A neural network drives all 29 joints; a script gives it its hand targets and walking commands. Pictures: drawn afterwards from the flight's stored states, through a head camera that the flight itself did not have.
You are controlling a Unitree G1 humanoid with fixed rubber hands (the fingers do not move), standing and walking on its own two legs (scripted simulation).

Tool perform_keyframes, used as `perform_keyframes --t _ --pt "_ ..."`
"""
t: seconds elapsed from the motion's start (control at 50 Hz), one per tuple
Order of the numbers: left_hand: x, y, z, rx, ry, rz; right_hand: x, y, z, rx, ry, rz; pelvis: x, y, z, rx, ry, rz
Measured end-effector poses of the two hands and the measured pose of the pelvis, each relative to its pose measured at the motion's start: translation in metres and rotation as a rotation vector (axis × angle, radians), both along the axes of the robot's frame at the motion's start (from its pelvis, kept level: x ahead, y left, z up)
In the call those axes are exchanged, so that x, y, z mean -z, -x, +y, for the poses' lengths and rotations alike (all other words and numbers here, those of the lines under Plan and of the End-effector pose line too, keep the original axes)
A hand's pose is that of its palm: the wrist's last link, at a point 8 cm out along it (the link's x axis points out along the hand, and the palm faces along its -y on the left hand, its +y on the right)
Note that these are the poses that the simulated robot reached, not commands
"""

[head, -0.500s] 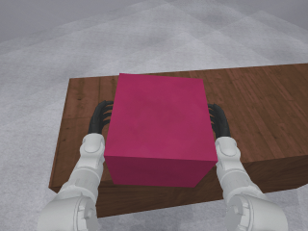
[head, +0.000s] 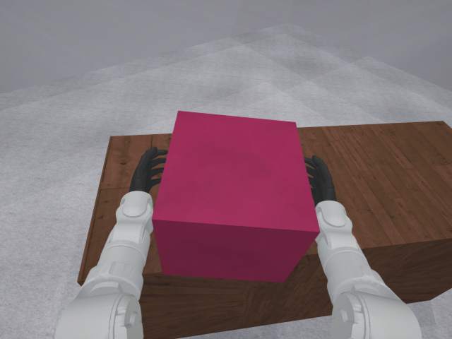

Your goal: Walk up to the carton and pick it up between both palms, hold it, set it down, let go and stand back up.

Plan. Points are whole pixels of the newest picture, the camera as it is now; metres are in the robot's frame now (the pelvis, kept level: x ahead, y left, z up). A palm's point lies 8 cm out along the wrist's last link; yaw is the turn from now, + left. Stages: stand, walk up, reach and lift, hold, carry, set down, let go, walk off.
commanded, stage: reach and lift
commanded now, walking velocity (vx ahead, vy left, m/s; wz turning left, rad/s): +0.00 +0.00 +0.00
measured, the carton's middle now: (230, 196) +0.41 +0.00 +0.02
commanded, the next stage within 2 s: hold in 1.84 s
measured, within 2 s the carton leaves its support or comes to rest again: neither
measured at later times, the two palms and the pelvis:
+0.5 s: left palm (130, 181) +0.36 +0.18 +0.11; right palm (325, 192) +0.36 -0.17 +0.10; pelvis +0.00 +0.00 +0.00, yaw +0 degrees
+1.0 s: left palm (113, 173) +0.34 +0.19 +0.15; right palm (324, 190) +0.35 -0.15 +0.13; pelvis -0.01 +0.01 +0.00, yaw +1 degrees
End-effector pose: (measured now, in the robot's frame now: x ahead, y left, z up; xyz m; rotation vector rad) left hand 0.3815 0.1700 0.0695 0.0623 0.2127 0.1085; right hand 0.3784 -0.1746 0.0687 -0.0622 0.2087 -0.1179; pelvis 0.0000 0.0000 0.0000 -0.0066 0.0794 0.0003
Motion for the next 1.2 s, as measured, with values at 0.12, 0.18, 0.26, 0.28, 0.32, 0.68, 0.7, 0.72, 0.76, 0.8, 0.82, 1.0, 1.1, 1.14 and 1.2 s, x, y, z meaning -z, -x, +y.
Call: perform_keyframes --t 0.12,0.18,0.26,0.28,0.32,0.68,0.7,0.72,0.76,0.8,0.82,1.0,1.1,1.14,1.2 --pt "-0.017 -0.003 -0.003 0.011 0.003 -0.021 -0.012 0.002 -0.003 0.013 -0.009 -0.021 0.0 -0.002 0.002 0.002 0.0 -0.019" --pt "-0.028 -0.005 -0.006 0.016 -0.003 -0.031 -0.02 0.002 -0.005 0.019 -0.015 -0.03 -0.001 -0.003 0.003 0.005 -0.002 -0.044" --pt "-0.035 -0.004 -0.007 0.017 -0.002 -0.025 -0.026 0.003 -0.007 0.019 -0.017 -0.025 -0.001 -0.005 0.004 0.01 -0.004 -0.079" --pt "-0.036 -0.003 -0.006 0.015 0.0 -0.023 -0.026 0.004 -0.007 0.017 -0.017 -0.023 -0.001 -0.005 0.004 0.011 -0.005 -0.086" --pt "-0.037 0.0 -0.005 0.011 0.006 -0.017 -0.027 0.005 -0.005 0.014 -0.019 -0.018 -0.001 -0.005 0.004 0.011 -0.005 -0.1" --pt "-0.065 0.03 0.021 -0.027 0.014 -0.049 -0.048 0.021 0.022 -0.012 -0.034 -0.053 0.0 0.004 0.006 -0.023 -0.004 -0.149" --pt "-0.069 0.031 0.021 -0.026 0.012 -0.054 -0.05 0.022 0.022 -0.011 -0.034 -0.058 0.0 0.005 0.007 -0.024 -0.004 -0.151" --pt "-0.072 0.031 0.022 -0.024 0.01 -0.058 -0.053 0.022 0.023 -0.01 -0.035 -0.062 0.0 0.006 0.007 -0.024 -0.004 -0.153" --pt "-0.078 0.031 0.022 -0.021 0.005 -0.06 -0.057 0.024 0.023 -0.008 -0.036 -0.063 0.0 0.007 0.008 -0.023 -0.004 -0.16" --pt "-0.081 0.032 0.023 -0.017 0.007 -0.054 -0.059 0.025 0.023 -0.005 -0.035 -0.058 0.0 0.008 0.009 -0.021 -0.004 -0.166" --pt "-0.082 0.032 0.023 -0.015 0.007 -0.049 -0.059 0.025 0.023 -0.005 -0.032 -0.053 0.0 0.008 0.009 -0.02 -0.004 -0.169" --pt "-0.08 0.037 0.023 -0.006 0.008 -0.029 -0.058 0.032 0.024 -0.001 -0.032 -0.036 0.0 0.011 0.011 -0.017 -0.002 -0.186" --pt "-0.083 0.036 0.021 -0.008 -0.002 -0.026 -0.058 0.031 0.022 -0.003 -0.043 -0.035 0.0 0.012 0.011 -0.014 -0.003 -0.177" --pt "-0.087 0.035 0.02 -0.01 -0.007 -0.033 -0.06 0.029 0.021 -0.004 -0.048 -0.042 0.0 0.012 0.011 -0.013 -0.003 -0.173" --pt "-0.094 0.032 0.019 -0.013 -0.012 -0.044 -0.065 0.025 0.02 -0.008 -0.05 -0.054 0.0 0.011 0.011 -0.01 -0.004 -0.168"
